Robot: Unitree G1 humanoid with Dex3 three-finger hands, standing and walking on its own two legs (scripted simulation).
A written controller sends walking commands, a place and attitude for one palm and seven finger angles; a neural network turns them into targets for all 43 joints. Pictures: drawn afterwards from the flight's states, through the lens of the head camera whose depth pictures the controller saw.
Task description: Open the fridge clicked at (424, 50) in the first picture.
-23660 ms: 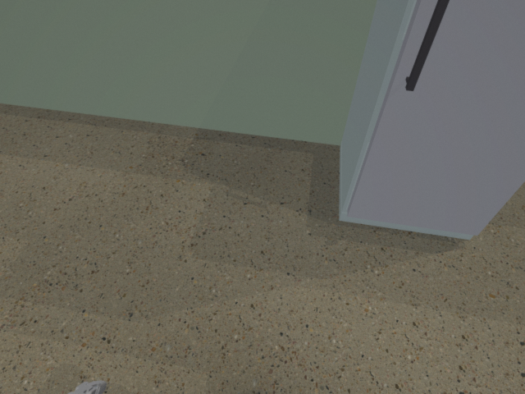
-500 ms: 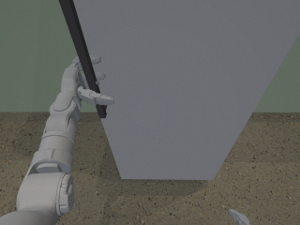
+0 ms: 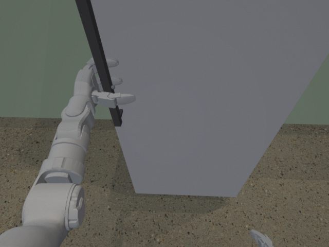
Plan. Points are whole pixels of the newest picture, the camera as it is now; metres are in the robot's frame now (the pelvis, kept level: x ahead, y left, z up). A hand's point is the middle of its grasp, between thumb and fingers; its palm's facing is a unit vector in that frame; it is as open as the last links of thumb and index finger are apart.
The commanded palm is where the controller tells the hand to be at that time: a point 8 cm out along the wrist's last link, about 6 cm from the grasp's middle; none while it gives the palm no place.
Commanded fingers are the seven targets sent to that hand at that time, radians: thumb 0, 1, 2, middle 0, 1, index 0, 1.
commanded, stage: grip the handle and tug to test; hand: left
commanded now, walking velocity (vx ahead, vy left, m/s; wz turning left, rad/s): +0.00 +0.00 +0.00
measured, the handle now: (106, 69) +0.49 +0.17 +0.19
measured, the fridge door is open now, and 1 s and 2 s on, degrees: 0 0 14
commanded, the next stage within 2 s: pull the door a little, standing still in 1.14 s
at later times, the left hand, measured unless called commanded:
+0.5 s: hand (112, 86) +0.44 +0.15 +0.18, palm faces +0.02 -1.00 -0.01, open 5.4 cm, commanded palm +0.41 +0.19 +0.17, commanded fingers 0.00 0.90 0.90 -0.45 -1.40 -0.45 -1.40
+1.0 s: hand (112, 87) +0.44 +0.15 +0.18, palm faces +0.02 -1.00 +0.00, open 5.5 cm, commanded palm +0.39 +0.19 +0.17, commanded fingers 0.00 0.90 0.90 -0.45 -1.40 -0.45 -1.40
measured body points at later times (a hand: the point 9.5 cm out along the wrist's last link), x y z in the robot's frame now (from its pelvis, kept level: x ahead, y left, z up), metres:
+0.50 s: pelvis +0.00 +0.00 +0.00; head +0.01 -0.02 +0.45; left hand +0.43 +0.20 +0.18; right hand +0.12 -0.25 -0.11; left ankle -0.02 +0.11 -0.74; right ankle +0.03 -0.11 -0.74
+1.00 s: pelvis +0.01 +0.00 +0.00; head +0.02 -0.02 +0.45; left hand +0.43 +0.20 +0.18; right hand +0.14 -0.25 -0.10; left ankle -0.02 +0.11 -0.74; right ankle +0.03 -0.11 -0.74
